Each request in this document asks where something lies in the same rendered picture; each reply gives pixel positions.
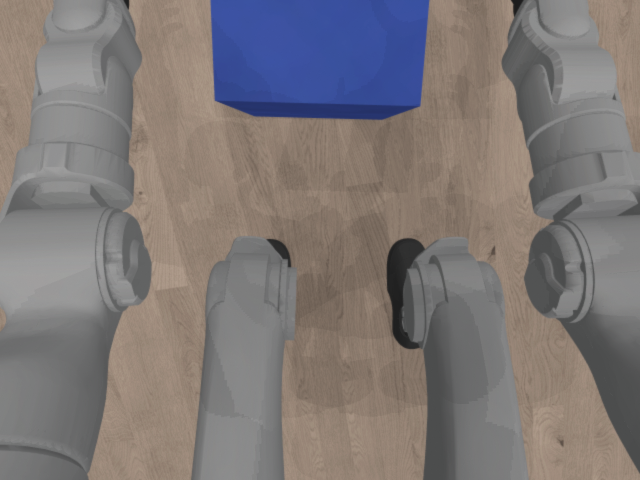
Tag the robot shin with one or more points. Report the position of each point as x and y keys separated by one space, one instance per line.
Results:
x=459 y=245
x=217 y=282

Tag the carton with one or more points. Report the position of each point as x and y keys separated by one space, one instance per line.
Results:
x=340 y=59

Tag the right robot upper arm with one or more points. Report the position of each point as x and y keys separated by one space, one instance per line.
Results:
x=585 y=272

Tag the left robot forearm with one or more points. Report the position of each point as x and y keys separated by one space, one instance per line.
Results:
x=81 y=115

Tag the left robot upper arm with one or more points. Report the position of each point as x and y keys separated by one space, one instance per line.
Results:
x=66 y=276

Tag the left robot shin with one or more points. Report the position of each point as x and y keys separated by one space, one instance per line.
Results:
x=217 y=282

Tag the right robot forearm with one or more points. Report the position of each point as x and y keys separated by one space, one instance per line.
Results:
x=573 y=119

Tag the right robot shin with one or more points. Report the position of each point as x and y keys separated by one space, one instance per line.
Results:
x=459 y=245

